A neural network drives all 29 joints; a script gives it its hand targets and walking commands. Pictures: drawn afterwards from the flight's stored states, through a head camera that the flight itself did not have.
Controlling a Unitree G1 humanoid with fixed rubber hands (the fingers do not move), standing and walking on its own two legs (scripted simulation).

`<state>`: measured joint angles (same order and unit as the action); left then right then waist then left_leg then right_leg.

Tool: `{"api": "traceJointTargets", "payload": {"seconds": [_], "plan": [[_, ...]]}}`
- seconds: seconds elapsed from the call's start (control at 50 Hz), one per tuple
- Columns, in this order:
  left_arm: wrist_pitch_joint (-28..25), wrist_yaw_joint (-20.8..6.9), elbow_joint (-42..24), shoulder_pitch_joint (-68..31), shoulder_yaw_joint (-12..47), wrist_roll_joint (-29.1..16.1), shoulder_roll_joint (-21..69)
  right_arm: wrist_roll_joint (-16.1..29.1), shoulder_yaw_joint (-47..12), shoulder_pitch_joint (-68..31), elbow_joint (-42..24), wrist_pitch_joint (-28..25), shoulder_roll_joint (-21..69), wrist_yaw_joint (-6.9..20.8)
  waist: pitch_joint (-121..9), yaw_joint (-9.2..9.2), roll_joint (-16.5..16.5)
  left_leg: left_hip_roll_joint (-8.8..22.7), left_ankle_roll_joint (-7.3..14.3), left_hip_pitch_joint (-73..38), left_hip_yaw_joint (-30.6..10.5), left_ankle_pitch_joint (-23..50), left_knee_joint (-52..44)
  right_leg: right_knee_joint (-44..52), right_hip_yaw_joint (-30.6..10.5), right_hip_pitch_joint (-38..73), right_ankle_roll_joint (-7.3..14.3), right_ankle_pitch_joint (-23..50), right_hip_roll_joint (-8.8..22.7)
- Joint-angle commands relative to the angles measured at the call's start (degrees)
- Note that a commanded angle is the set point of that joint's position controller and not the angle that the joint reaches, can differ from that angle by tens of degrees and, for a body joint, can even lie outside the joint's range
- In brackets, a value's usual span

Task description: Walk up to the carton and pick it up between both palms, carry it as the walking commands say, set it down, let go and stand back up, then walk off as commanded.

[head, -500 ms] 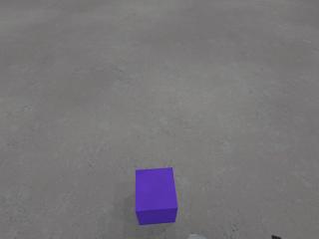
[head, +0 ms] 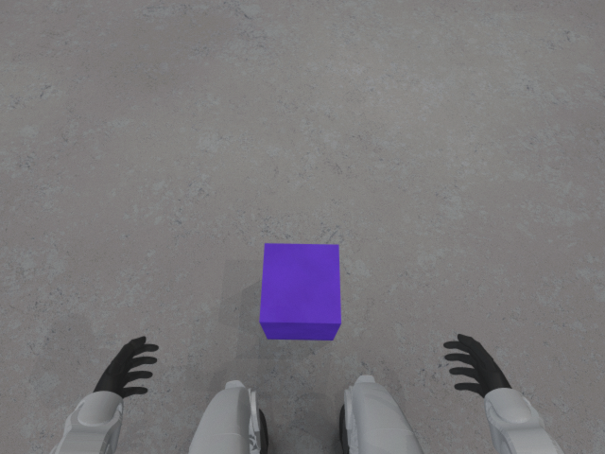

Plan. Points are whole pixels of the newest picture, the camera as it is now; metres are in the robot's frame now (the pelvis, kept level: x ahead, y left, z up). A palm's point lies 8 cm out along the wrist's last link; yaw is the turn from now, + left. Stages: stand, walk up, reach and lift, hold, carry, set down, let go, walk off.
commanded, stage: reach and lift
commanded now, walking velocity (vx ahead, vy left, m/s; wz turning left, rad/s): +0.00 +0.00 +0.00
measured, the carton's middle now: (300, 294) +0.47 +0.00 -0.59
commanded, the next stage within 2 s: none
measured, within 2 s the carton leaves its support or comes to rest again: neither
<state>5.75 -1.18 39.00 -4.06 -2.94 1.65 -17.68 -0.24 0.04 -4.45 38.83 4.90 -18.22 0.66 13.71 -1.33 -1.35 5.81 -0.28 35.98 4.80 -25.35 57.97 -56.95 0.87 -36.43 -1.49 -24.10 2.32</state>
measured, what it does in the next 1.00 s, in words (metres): lowers itself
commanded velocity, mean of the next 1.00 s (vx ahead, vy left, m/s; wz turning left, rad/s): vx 0.00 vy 0.00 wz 0.00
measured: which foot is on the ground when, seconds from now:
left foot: down 0.00-1.00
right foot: down 0.00-1.00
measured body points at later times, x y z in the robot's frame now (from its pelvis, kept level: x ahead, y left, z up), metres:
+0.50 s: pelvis -0.04 -0.01 -0.04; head +0.18 -0.02 +0.35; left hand +0.35 +0.22 -0.14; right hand +0.33 -0.24 -0.15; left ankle +0.04 +0.13 -0.68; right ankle +0.05 -0.14 -0.68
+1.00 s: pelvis -0.07 -0.01 -0.06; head +0.30 -0.02 +0.19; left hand +0.49 +0.17 -0.21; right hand +0.46 -0.19 -0.23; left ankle +0.04 +0.13 -0.68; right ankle +0.05 -0.14 -0.68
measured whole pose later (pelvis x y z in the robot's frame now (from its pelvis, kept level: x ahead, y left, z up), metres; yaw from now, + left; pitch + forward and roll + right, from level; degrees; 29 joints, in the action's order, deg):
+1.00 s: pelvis -0.07 -0.01 -0.06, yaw +1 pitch +27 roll +0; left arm 12.7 5.4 44.1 -75.9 -6.6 -3.9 -22.5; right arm 7.3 6.1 -72.1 39.3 13.8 -16.8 -11.1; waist 32.1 -2.3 -1.2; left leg 5.6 -0.3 74.9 2.8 -17.7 66.1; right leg -65.3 1.4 -75.0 -0.5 -16.8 2.3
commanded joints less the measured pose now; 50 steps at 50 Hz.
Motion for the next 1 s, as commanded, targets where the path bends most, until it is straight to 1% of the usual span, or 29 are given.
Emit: {"api": "traceJointTargets", "payload": {"seconds": [0.0, 0.02, 0.04, 0.08, 0.16, 0.18, 0.22, 0.28, 0.3, 0.36, 0.4, 0.42, 0.44, 0.46, 0.48, 0.5, 0.54, 0.56, 0.6, 0.66, 0.72, 0.76, 0.78, 0.8, 0.88, 0.9, 0.92, 0.94, 0.98], "plan": [[-1.66, 0.29, -13.00, -12.52, -10.22, 0.47, -11.46, -0.26, 13.41, -8.38, -12.40, -0.28, -5.19, -3.13, -36.16, -1.06, 5.43, -6.73, 0.12, -9.22, -4.30, 17.94, -1.44, 4.60, 1.00, -2.42, -1.01, 14.22, -5.46], [-1.84, 0.26, -13.11, -12.22, -11.21, 0.91, -12.60, -0.06, 13.17, -8.39, -13.27, -0.54, -5.75, -3.48, -37.45, -0.29, 6.15, -6.87, 0.49, -8.56, -3.91, 19.59, -0.38, 4.34, 0.28, -1.38, -1.05, 17.27, -5.25], [-1.77, 0.13, -14.35, -14.83, -11.77, 1.15, -13.33, 0.87, 13.38, -9.81, -13.60, 0.12, -5.28, -3.92, -40.12, 0.10, 3.91, -6.78, 0.43, -7.07, -4.45, 19.85, 0.17, 3.31, -0.76, -0.29, -0.75, 18.56, -4.97], [-1.28, 0.11, -13.48, -14.72, -12.51, 0.40, -13.74, 0.98, 13.76, -11.68, -15.53, 0.60, -5.82, -4.58, -43.71, 0.03, 8.40, -7.56, 0.85, -3.85, -3.79, 21.96, 1.39, 2.48, -1.03, 1.40, -1.55, 23.22, -5.22], [-0.79, 0.50, -13.14, -17.80, -13.49, 0.36, -14.57, 2.23, 13.59, -13.69, -16.76, 1.69, -4.81, -4.95, -49.14, 0.83, 7.91, -8.49, 1.36, -0.80, -3.67, 21.96, 1.62, 1.79, -0.76, 2.71, -2.05, 24.92, -5.51], [-0.82, 0.62, -12.35, -18.82, -14.84, 0.56, -15.98, 2.78, 12.77, -15.94, -17.29, 1.83, -4.90, -5.26, -49.72, 2.05, 6.97, -8.46, 1.29, 3.26, -3.31, 21.71, 2.72, 1.41, -2.27, 2.76, -1.95, 26.00, -4.82], [-0.26, 0.46, -11.41, -22.34, -13.54, -0.71, -15.27, 2.76, 12.66, -19.25, -17.36, 2.58, -4.82, -5.70, -48.43, 1.44, 8.58, -8.76, 1.60, 3.92, -3.65, 17.73, 2.08, 1.94, -1.33, 0.72, -2.44, 21.04, -4.99], [0.65, 0.15, -9.69, -26.70, -11.64, -1.78, -13.48, 3.54, 12.75, -24.04, -15.41, 3.48, -4.26, -5.86, -46.46, -0.05, 5.27, -8.52, 1.04, 5.22, -3.79, 14.72, 1.33, 2.65, -0.81, -3.80, -1.79, 15.42, -5.07], [0.88, 0.14, -10.37, -31.56, -11.15, -2.64, -13.96, 3.50, 13.74, -27.76, -17.46, 3.74, -4.37, -6.13, -48.21, -1.02, 8.25, -8.54, 1.59, 6.14, -4.39, 12.10, 1.73, 1.79, 0.25, -4.67, -2.33, 12.88, -5.49], [1.64, 0.17, -8.25, -37.16, -11.40, -3.08, -14.60, 3.95, 13.69, -33.61, -16.03, 4.45, -3.87, -6.81, -47.75, -0.01, 7.49, -8.74, 1.31, 9.08, -3.77, 9.25, 0.83, 2.89, -0.08, -5.05, -2.86, 9.98, -4.85], [2.15, 0.53, -8.96, -43.04, -11.08, -3.65, -16.53, 5.38, 13.77, -38.48, -15.47, 5.23, -4.09, -7.25, -52.24, -0.53, 6.32, -8.90, 1.47, 10.33, -3.86, 8.41, 0.80, 2.24, 0.15, -4.98, -2.69, 9.92, -4.95], [3.00, 1.09, -7.48, -46.28, -11.10, -3.53, -16.18, 5.34, 14.36, -41.31, -12.93, 5.72, -4.77, -7.22, -53.39, -2.00, 5.58, -8.90, 1.39, 10.55, -4.02, 6.73, 0.19, 1.70, 1.40, -6.22, -2.42, 8.60, -5.35], [2.98, 1.20, -8.27, -48.25, -11.95, -2.95, -16.43, 6.16, 13.94, -44.76, -14.14, 5.89, -4.72, -6.97, -52.53, -0.03, 3.68, -8.93, 1.12, 10.94, -3.55, 6.97, -0.31, 2.42, 0.93, -7.45, -2.37, 8.66, -5.23], [3.90, 1.54, -6.98, -50.71, -11.38, -3.77, -16.72, 6.68, 14.23, -46.78, -11.96, 6.54, -5.14, -7.18, -54.42, -1.52, 3.93, -8.91, 1.23, 10.92, -3.83, 5.58, 0.07, 2.14, 1.14, -8.01, -2.16, 6.94, -5.32], [3.92, 2.13, -8.04, -53.43, -12.37, -3.54, -17.01, 6.78, 14.74, -48.86, -11.02, 6.64, -5.53, -7.10, -56.91, -1.60, 4.19, -8.62, 1.11, 9.35, -4.57, 6.48, 0.03, 1.43, 1.56, -9.07, -2.06, 7.43, -5.49], [4.88, 2.40, -4.15, -52.89, -11.63, -4.15, -15.89, 5.78, 15.36, -49.52, -9.54, 7.41, -6.38, -7.51, -58.29, -2.78, 3.77, -8.96, 0.58, 9.81, -4.24, 6.77, -0.29, 2.00, 1.94, -9.68, -1.80, 7.77, -5.65], [5.53, 2.83, -0.16, -52.89, -11.82, -4.43, -15.67, 5.93, 15.06, -50.89, -7.34, 7.92, -5.14, -7.78, -60.21, -2.80, 4.73, -9.25, 0.51, 10.18, -3.76, 7.89, -0.99, 2.11, 2.44, -9.09, -2.25, 8.54, -5.85], [5.42, 3.38, -3.92, -57.41, -11.20, -5.20, -16.05, 6.01, 16.02, -53.49, -7.41, 7.90, -6.51, -7.86, -62.90, -3.29, 3.32, -9.40, -0.01, 8.91, -4.07, 9.14, -0.43, 1.30, 2.53, -10.02, -1.94, 9.79, -6.27], [5.33, 4.27, -0.56, -58.60, -12.31, -4.80, -15.61, 6.47, 15.26, -54.28, -3.45, 7.80, -4.90, -8.08, -64.08, -2.38, 2.73, -9.79, -0.29, 10.88, -3.55, 10.80, 0.07, 1.17, 2.12, -10.91, -1.74, 11.03, -6.24], [4.62, 4.61, -1.58, -65.83, -10.97, -6.53, -14.84, 7.12, 16.25, -61.62, -3.96, 7.02, -4.79, -8.78, -66.98, -3.61, 2.82, -10.05, -0.36, 10.44, -3.72, 12.45, 0.24, 1.40, 1.75, -11.40, -1.59, 12.45, -6.49], [3.38, 5.45, -0.14, -70.78, -11.79, -5.76, -15.64, 7.71, 16.89, -66.25, -2.74, 5.72, -4.00, -9.25, -70.92, -1.45, 1.86, -10.32, -0.07, 9.71, -3.89, 17.24, 1.08, -0.64, 1.96, -13.44, -1.73, 17.28, -6.75], [3.29, 5.67, 1.60, -72.59, -12.58, -6.69, -15.04, 8.09, 16.89, -68.67, -2.05, 5.31, -4.06, -9.75, -71.93, -2.19, 2.27, -10.60, -0.11, 12.79, -3.67, 16.84, 1.77, -0.35, 1.26, -12.24, -1.35, 18.13, -6.36], [2.57, 5.81, -1.70, -78.70, -11.67, -7.15, -15.38, 8.48, 17.79, -71.27, -3.14, 4.63, -3.33, -10.01, -77.26, -3.02, 2.94, -10.69, 0.26, 11.16, -4.12, 19.87, 1.66, -1.34, 2.00, -10.77, -1.55, 22.19, -6.67], [2.35, 6.13, -0.68, -75.16, -13.70, -6.43, -15.74, 8.45, 17.33, -70.53, -4.35, 4.32, -2.84, -10.49, -82.50, -2.12, 5.17, -10.87, 0.73, 9.61, -4.21, 24.00, 2.34, -2.22, 1.45, -6.80, -1.66, 28.13, -6.71], [3.35, 6.95, -2.80, -83.44, -12.97, -8.88, -16.34, 11.56, 15.21, -79.96, -9.36, 5.20, -4.25, -11.94, -95.48, -0.85, 6.03, -12.01, 1.44, 7.06, -2.70, 26.88, 3.68, -2.87, 1.03, 0.28, -1.58, 30.62, -6.49], [3.55, 7.44, -6.08, -86.31, -13.21, -8.59, -18.71, 11.27, 17.12, -83.26, -13.13, 5.52, -7.55, -12.28, -104.50, -0.74, 3.77, -11.84, 1.17, 3.14, -2.80, 28.94, 4.60, -3.71, 0.81, 2.77, -1.46, 33.39, -6.86], [4.20, 7.69, -8.29, -90.73, -10.46, -10.45, -17.22, 11.80, 15.91, -86.24, -14.17, 5.76, -7.30, -12.76, -109.11, -2.73, 5.48, -11.95, 1.41, 1.12, -3.05, 31.78, 5.41, -4.38, 1.77, 4.45, -1.53, 36.11, -6.65], [4.47, 8.34, -9.37, -92.00, -12.98, -10.06, -20.25, 11.69, 16.70, -87.25, -15.86, 6.61, -9.33, -13.77, -115.92, -1.29, 5.28, -12.20, 1.15, 0.48, -2.53, 31.72, 7.26, -6.59, 0.98, 8.81, -1.43, 38.30, -6.82], [7.16, 9.39, -11.83, -93.52, -11.52, -11.80, -20.87, 11.92, 15.93, -91.40, -21.46, 8.94, -12.16, -15.02, -128.73, -3.61, 5.95, -12.13, 1.01, -4.38, -2.44, 30.82, 9.58, -8.83, 1.23, 14.46, -1.78, 37.81, -6.77]]}}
